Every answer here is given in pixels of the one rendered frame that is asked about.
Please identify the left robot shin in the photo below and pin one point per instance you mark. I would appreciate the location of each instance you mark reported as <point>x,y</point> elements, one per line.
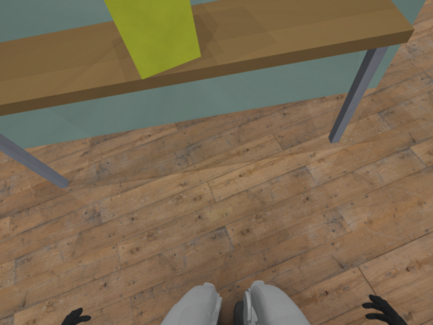
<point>209,285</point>

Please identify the carton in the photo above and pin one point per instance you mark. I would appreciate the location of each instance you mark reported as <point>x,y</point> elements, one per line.
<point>159,34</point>

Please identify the left robot hand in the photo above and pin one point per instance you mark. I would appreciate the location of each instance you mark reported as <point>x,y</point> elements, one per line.
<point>74,317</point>

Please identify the left robot thigh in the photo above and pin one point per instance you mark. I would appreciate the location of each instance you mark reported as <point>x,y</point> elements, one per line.
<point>199,306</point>

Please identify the table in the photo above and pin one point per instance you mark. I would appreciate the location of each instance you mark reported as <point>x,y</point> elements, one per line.
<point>234,36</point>

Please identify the right robot hand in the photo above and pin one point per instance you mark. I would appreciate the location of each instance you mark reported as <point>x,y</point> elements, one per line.
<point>390,316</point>

